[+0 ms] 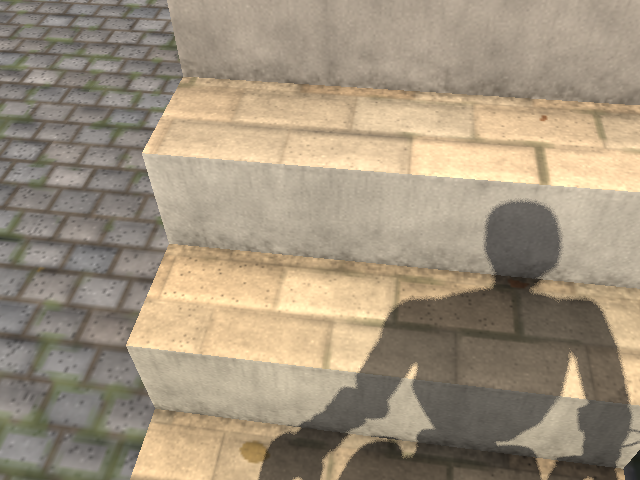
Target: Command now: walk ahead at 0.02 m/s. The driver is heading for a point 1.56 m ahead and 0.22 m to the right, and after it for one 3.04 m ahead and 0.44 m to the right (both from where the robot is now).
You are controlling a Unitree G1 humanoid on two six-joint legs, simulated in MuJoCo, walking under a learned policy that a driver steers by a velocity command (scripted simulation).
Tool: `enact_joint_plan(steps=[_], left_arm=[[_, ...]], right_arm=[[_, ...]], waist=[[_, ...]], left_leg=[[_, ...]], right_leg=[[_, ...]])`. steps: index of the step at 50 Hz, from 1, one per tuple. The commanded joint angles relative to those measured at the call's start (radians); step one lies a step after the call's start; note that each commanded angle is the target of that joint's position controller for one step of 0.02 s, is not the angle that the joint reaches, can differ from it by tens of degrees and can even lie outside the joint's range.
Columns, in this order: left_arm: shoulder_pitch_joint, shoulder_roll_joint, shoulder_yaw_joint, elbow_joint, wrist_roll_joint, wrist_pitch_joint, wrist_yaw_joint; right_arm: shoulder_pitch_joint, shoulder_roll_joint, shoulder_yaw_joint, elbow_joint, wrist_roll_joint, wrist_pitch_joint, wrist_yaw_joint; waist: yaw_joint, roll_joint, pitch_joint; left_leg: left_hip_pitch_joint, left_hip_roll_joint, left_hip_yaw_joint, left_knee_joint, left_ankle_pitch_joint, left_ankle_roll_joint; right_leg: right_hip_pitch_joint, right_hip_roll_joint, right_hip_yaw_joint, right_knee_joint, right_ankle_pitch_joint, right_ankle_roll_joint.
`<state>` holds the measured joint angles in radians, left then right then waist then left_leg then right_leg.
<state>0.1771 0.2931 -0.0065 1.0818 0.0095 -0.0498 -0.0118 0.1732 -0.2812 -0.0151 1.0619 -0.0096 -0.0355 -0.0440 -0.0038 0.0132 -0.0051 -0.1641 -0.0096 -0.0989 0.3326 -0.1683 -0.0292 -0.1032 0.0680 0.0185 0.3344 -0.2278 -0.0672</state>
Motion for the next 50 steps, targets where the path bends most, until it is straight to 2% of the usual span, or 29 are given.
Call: enact_joint_plan(steps=[1,13,14,15,17,19,29,31,33,50], left_arm=[[0.007,0.128,0.025,-0.042,-0.001,-0.008,0.005],[0.038,0.107,0.035,-0.069,-0.005,-0.014,0.007],[0.043,0.092,0.031,-0.067,-0.003,-0.015,0.008],[0.018,0.039,0.006,-0.068,0.002,-0.009,0.030],[0.016,0.063,0.003,-0.069,0.001,-0.006,0.043],[0.003,0.076,0.001,-0.074,-0.002,-0.010,0.044],[-0.045,0.069,-0.009,-0.086,-0.013,-0.035,0.041],[-0.061,0.065,-0.013,-0.092,-0.012,-0.037,0.038],[-0.069,0.076,-0.015,-0.094,-0.009,-0.039,0.038],[-0.145,0.108,-0.030,-0.101,-0.008,-0.038,0.032]], right_arm=[[0.001,-0.101,-0.024,-0.035,0.001,-0.011,-0.002],[0.013,-0.088,-0.038,-0.027,0.002,-0.014,-0.002],[0.018,-0.075,-0.035,-0.023,0.001,-0.014,-0.003],[0.003,-0.031,-0.010,-0.022,-0.009,-0.003,0.014],[-0.020,-0.038,-0.006,-0.030,-0.008,0.004,0.021],[-0.032,-0.050,-0.003,-0.034,-0.007,0.002,0.022],[-0.077,-0.039,0.009,-0.059,0.003,-0.024,0.019],[-0.086,-0.033,0.013,-0.067,0.005,-0.028,0.021],[-0.090,-0.045,0.012,-0.069,-0.002,-0.029,0.017],[-0.155,-0.079,0.026,-0.104,0.001,-0.038,0.024]], waist=[[-0.001,-0.014,-0.002],[-0.006,-0.013,-0.005],[-0.007,-0.011,-0.026],[-0.012,0.012,-0.005],[-0.007,0.011,0.008],[-0.007,-0.001,0.015],[-0.005,-0.019,-0.009],[-0.005,-0.021,-0.022],[-0.008,-0.003,-0.023],[-0.003,-0.014,-0.061]], left_leg=[[0.007,0.050,-0.036,-0.022,0.103,0.039],[0.002,0.053,-0.045,-0.019,0.110,0.048],[0.014,0.052,-0.046,-0.030,0.088,0.049],[0.027,0.084,-0.058,-0.044,0.117,0.036],[0.021,0.079,-0.064,-0.063,0.095,0.030],[0.026,0.077,-0.063,-0.072,0.104,0.028],[0.058,0.083,-0.055,-0.087,0.190,0.026],[0.065,0.090,-0.046,-0.079,0.231,0.029],[0.090,0.092,-0.049,-0.090,0.230,0.025],[0.117,0.108,-0.044,-0.101,0.281,0.020]], right_leg=[[-0.044,-0.135,0.104,-0.065,0.193,-0.008],[-0.048,-0.134,0.098,-0.059,0.186,-0.006],[-0.039,-0.129,0.096,-0.072,0.134,-0.006],[-0.024,-0.152,0.107,-0.074,0.118,-0.002],[-0.014,-0.147,0.113,-0.097,0.073,0.000],[-0.008,-0.149,0.116,-0.111,0.074,0.002],[0.072,-0.161,0.111,-0.115,0.270,0.011],[0.094,-0.173,0.105,-0.103,0.370,0.011],[0.087,-0.179,0.104,-0.110,0.359,0.012],[0.122,-0.188,0.100,-0.118,0.415,0.021]])
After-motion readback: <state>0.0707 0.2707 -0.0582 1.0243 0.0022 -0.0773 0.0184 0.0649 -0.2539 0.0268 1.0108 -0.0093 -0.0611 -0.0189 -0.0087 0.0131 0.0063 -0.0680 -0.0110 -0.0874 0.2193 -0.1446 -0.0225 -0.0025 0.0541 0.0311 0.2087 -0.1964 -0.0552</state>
